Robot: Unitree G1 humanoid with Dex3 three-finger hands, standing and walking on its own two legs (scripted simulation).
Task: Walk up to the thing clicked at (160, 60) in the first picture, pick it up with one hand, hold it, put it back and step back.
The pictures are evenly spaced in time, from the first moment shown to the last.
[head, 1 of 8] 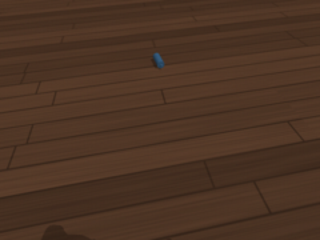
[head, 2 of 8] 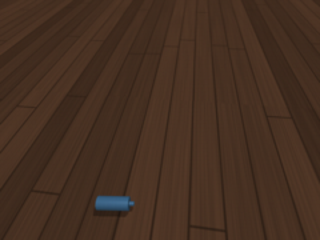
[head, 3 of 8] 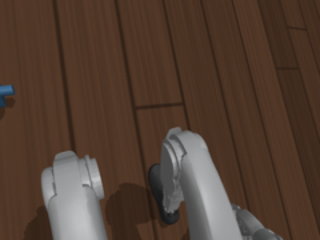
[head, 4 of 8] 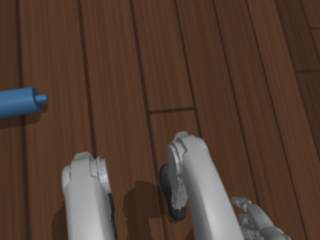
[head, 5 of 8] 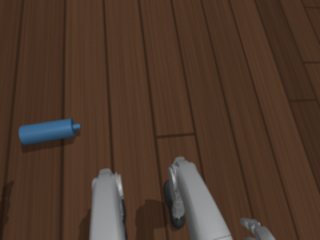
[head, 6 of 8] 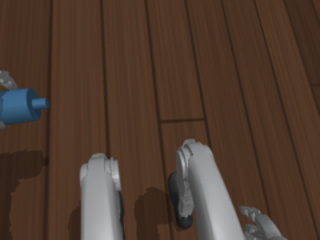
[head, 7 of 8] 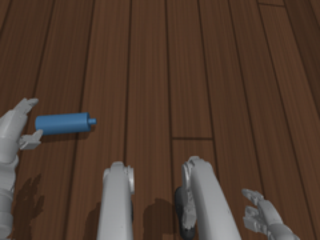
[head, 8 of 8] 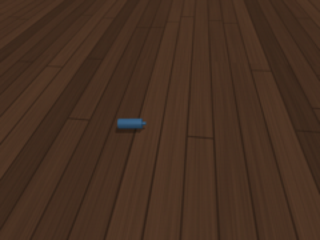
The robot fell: no
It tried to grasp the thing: yes
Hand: left
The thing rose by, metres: 0.67
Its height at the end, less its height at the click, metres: +0.00
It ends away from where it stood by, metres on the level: 0.01
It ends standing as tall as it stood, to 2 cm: yes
